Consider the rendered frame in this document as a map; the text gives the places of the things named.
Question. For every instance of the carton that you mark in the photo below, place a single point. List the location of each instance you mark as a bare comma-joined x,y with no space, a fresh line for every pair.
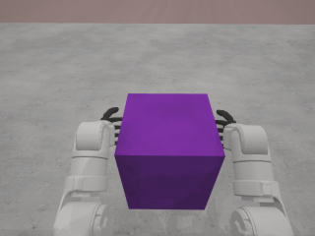
169,152

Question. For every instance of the robot right upper arm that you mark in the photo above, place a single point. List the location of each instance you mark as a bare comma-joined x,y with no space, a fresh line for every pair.
259,221

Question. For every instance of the left robot hand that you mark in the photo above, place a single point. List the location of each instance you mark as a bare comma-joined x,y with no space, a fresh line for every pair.
106,116

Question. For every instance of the right robot hand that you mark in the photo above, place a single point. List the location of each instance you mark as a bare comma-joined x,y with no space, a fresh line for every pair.
227,117

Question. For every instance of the robot left forearm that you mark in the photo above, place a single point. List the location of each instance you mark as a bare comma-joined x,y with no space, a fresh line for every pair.
89,162

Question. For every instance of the robot left upper arm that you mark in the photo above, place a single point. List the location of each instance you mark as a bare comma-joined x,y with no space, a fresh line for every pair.
83,219

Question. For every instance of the robot right forearm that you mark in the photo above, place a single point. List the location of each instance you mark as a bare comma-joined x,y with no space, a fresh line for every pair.
253,172

